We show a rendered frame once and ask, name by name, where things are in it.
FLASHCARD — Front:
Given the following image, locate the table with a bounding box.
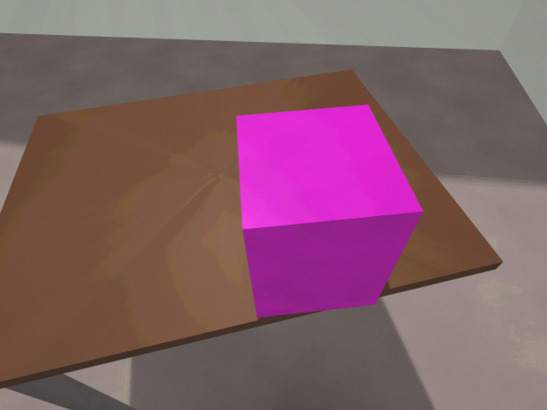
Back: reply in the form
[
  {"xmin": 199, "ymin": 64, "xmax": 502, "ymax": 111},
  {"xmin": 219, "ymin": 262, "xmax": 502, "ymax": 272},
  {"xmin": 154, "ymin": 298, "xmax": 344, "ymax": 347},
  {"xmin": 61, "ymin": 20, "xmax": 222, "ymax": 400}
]
[{"xmin": 0, "ymin": 70, "xmax": 503, "ymax": 410}]

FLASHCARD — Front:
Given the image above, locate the carton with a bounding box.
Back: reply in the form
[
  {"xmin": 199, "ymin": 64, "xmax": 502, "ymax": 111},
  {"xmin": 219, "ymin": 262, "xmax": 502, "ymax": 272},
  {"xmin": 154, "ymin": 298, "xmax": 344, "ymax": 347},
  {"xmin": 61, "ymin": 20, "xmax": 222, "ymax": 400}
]
[{"xmin": 236, "ymin": 105, "xmax": 423, "ymax": 318}]

